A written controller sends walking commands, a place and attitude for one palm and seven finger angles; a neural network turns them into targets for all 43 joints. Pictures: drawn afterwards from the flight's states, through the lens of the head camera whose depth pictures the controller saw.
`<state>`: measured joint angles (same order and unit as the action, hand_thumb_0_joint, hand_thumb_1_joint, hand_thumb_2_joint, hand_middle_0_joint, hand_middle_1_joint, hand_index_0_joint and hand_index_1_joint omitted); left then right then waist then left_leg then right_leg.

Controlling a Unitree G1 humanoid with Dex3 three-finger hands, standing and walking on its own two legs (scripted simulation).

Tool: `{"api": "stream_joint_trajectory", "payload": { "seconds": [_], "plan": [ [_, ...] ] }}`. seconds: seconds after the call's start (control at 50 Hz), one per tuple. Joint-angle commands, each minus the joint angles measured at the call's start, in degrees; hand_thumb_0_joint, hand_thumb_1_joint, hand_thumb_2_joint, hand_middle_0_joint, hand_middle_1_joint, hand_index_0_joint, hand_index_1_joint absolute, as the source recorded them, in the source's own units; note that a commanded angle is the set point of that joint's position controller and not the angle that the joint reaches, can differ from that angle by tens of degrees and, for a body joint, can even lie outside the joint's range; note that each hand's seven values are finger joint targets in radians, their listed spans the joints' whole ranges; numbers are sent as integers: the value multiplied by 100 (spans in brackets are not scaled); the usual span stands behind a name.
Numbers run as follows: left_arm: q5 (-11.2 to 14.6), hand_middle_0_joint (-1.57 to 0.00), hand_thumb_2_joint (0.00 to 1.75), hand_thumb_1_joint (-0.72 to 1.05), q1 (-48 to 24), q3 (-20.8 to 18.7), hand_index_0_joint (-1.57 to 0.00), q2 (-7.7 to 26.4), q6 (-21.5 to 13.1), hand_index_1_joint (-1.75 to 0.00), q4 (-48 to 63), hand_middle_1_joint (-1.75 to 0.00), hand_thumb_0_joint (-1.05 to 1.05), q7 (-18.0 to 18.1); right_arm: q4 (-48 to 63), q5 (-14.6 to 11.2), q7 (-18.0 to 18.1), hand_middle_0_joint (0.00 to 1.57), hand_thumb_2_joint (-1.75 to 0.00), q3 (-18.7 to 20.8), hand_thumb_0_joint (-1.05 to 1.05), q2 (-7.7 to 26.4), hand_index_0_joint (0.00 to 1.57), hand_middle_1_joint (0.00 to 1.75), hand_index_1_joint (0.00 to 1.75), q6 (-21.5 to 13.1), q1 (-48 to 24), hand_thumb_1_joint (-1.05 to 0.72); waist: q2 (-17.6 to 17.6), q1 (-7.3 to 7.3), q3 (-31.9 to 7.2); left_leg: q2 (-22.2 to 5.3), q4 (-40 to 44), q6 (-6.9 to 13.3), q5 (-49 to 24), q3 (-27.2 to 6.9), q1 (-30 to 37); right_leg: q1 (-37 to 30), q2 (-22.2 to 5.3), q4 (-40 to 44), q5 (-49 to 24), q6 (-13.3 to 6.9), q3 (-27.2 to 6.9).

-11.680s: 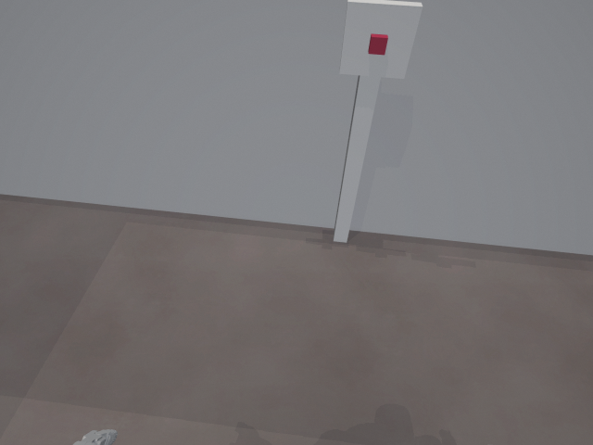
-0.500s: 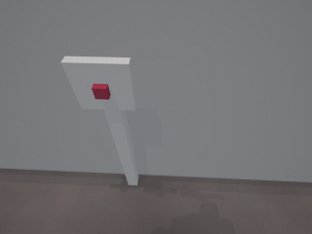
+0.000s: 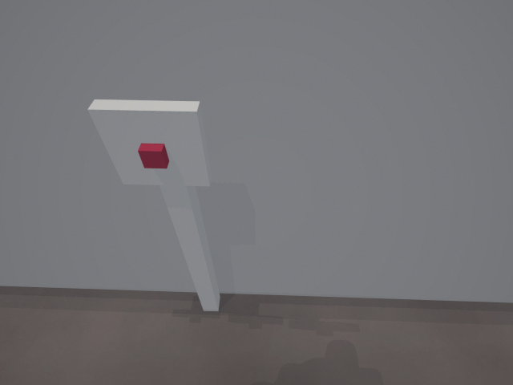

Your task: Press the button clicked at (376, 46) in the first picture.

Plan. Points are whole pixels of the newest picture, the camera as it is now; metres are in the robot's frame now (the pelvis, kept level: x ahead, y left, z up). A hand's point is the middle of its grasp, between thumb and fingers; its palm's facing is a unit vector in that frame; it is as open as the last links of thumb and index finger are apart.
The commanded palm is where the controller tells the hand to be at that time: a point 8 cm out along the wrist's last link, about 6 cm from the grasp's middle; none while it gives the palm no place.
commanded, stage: look again from close up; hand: left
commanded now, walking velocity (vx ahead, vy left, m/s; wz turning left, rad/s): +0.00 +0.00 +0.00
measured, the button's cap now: (154, 154) +0.47 +0.22 +0.10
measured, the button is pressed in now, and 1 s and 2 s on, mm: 0 0 0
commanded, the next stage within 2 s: raise the hand and make a fist in 0.26 s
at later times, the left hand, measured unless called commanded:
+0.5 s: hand out of the picture +0.13 +0.20 -0.08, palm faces +0.26 -0.94 -0.21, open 7.0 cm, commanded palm +0.11 +0.22 -0.06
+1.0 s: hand (134, 367) +0.15 +0.18 -0.01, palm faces +0.01 -1.00 -0.04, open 3.9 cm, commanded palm +0.13 +0.24 +0.00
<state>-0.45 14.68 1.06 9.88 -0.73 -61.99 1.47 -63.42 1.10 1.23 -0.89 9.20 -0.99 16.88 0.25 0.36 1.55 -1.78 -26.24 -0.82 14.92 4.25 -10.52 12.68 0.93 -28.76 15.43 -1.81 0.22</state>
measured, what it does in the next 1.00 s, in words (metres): lowers itself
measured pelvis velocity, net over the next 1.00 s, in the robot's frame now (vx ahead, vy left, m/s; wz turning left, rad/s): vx -0.03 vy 0.00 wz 0.09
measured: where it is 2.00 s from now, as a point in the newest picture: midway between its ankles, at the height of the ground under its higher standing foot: outside the picture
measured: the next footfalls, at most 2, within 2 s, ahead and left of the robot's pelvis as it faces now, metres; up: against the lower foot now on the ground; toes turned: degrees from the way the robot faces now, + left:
none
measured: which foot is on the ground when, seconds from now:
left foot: down 0.00-1.00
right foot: down 0.00-1.00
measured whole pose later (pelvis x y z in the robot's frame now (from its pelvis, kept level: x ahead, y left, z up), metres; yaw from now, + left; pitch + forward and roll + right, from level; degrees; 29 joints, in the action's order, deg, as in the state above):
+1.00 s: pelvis -0.03 +0.00 -0.08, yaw +5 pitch +11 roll -3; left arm 13.7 26.2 -4.6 12.8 -22.4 8.2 -16.3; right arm -27.9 -1.0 1.9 -2.2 11.7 -10.6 10.3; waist 1.6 -2.1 -5.9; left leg -1.7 -64.3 -0.8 28.8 -3.1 -46.3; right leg 43.2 -0.2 -61.1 28.6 -2.1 7.1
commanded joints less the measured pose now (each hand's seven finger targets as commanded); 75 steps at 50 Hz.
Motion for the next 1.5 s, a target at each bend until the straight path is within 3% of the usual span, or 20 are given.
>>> {"api": "stream_joint_trajectory", "payload": {
  "seconds": [0.0,0.32,0.34,0.36,0.38,0.4,0.42,0.44,0.48,0.56,0.62,0.68,0.72,0.8,0.88,0.94,1.04,1.1,1.24,1.48],
  "plan": [
    [-12,-20,90,90,320,-140,-20,602,-109,-30,111,-30,0,48,122,-24,35,20,-90,109,0,499,20,30,30,-79,249,-90,-100,-43,122,-431,440,209,-512,-435,-79,18,-576,625,-825,-129,-668],
    [-26,-20,90,90,458,-151,-20,497,-116,-30,-33,-30,0,54,7,-35,75,20,-90,130,0,444,20,30,30,-75,210,-90,-57,-25,112,-476,397,186,-726,-371,129,3,-575,646,-1264,-144,-700],
    [-64,-20,90,90,1020,-213,-20,590,-208,-30,-283,-30,0,293,374,-105,32,20,-90,210,0,667,20,30,30,-77,-479,-90,-47,-281,261,-492,-846,17,-704,-111,-378,-74,-1065,729,-3715,170,-1064],
    [1287,-23,90,90,-3218,-436,-23,1647,-1439,-33,8818,-33,0,216,2515,-391,296,20,-90,252,0,1557,20,30,30,-959,-275,-90,975,474,-2683,207,88,269,-1278,-286,1050,-813,-581,205,-2725,4,-639],
    [735,-25,90,90,-946,-781,-25,1444,-1149,-36,7436,-36,0,550,2126,-267,509,20,-90,214,0,1001,20,30,30,-1425,-703,-90,1605,-111,-2641,86,100,333,-1960,-188,1129,-736,-224,-118,-1730,-135,-292],
    [835,-28,90,90,669,-6,-28,103,-323,-39,6288,-39,0,740,2145,-405,476,20,-90,323,0,779,20,30,30,-1576,-686,-90,1242,80,-1508,-96,58,194,-1849,-349,352,-17,-200,-45,-1003,-33,107],
    [1018,-31,90,90,605,448,-31,-517,-228,-42,6402,-42,0,608,2092,-464,444,20,-90,247,0,911,20,30,30,-1659,-534,-90,566,170,-705,-47,-70,198,-1279,-373,76,390,-205,59,-856,63,276],
    [1117,-34,90,90,147,233,-34,-127,-516,-45,6820,-45,0,542,2410,-457,450,20,-90,313,0,1111,20,30,30,-1783,-703,-90,-19,327,-84,24,-254,254,-690,-507,-280,907,-203,144,-480,133,276],
    [1092,-39,90,90,569,162,-39,-288,-1099,-51,6197,-51,0,241,2675,-245,394,20,-90,410,0,1201,20,30,30,-1887,-562,-90,-1289,438,-30,140,-786,263,7,-523,-954,1728,-159,-49,479,235,400],
    [1296,-50,90,90,2317,-374,-50,-267,-2649,-63,5456,-63,0,-994,3407,-125,-4,20,-90,593,0,1159,20,30,30,-1857,-913,-90,-1547,-314,-692,308,-1776,38,69,-363,-2379,1890,-156,-1288,305,114,280],
    [1202,-58,90,90,2394,-1155,-58,579,-3373,-72,5703,-72,0,-1801,3937,-162,-231,20,-90,716,0,1182,20,30,30,-1595,-1112,-90,-595,-521,-1319,409,-2444,36,-181,-177,-2908,1742,-261,-2023,-441,-13,-18],
    [1354,-67,90,90,1791,-1119,-67,602,-2897,-81,6833,-81,0,-1769,4505,-241,-136,20,-90,632,0,1111,20,30,30,-1289,-1236,-90,-44,-493,-1655,417,-2523,143,-36,-102,-2921,1834,-200,-2140,-164,-4,-76],
    [1422,-72,90,90,1222,-1105,-72,645,-2756,-87,7648,-87,0,-1537,4645,-240,-59,20,-90,606,0,1068,20,30,30,-1169,-1096,-90,124,-295,-1756,339,-2674,193,67,-236,-2889,2089,-140,-2109,88,29,-195],
    [1369,-83,90,90,340,-739,-83,622,-3077,-99,8957,-99,0,-1336,4579,-176,56,20,-90,465,0,1039,20,30,30,-1139,-682,-90,300,209,-1885,152,-2977,286,-116,-508,-2573,2596,-5,-2257,-152,63,-49],
    [1392,-94,90,90,507,-470,-94,569,-2923,-111,8481,-111,0,-1680,4380,-219,125,20,-90,366,0,1111,20,30,30,-1272,-612,-90,450,360,-1642,112,-2959,272,302,-628,-2675,2875,24,-2102,414,61,72],
    [1479,-102,90,90,823,-776,-102,834,-2284,-120,7998,-120,0,-1902,4390,-305,186,20,-90,332,0,1132,20,30,30,-1276,-667,-90,138,192,-1653,148,-2739,266,606,-651,-2864,2519,-4,-1771,979,89,-29],
    [1640,-116,90,90,1258,-1359,-116,984,-1607,-135,8211,-135,0,-1611,4468,-331,241,20,-90,280,0,971,20,30,30,-1232,-832,-90,151,-182,-1959,155,-2252,232,226,-643,-2538,1852,-32,-1715,614,87,206],
    [1686,-124,90,90,1223,-1339,-124,910,-1728,-144,8320,-144,0,-1369,4411,-289,238,20,-90,247,0,934,20,30,30,-1293,-870,-90,-134,-162,-1645,133,-2110,224,205,-678,-2547,1835,0,-1659,588,90,283],
    [1597,-130,90,90,1029,-1210,-130,984,-2006,-150,8277,-150,0,-1455,4319,-339,225,20,-90,281,0,1109,20,30,30,-1485,-629,-90,161,-7,-1373,137,-1903,222,568,-629,-2302,2017,-30,-1425,1004,94,248],
    [1719,-130,90,90,666,-1478,-130,1127,-1631,-150,8289,-150,0,-1547,4203,-373,237,20,-90,220,0,1133,20,30,30,-1571,-590,-90,300,-43,-1282,132,-1540,196,-191,-642,-1629,1451,8,-1188,-135,76,389]
  ]
}}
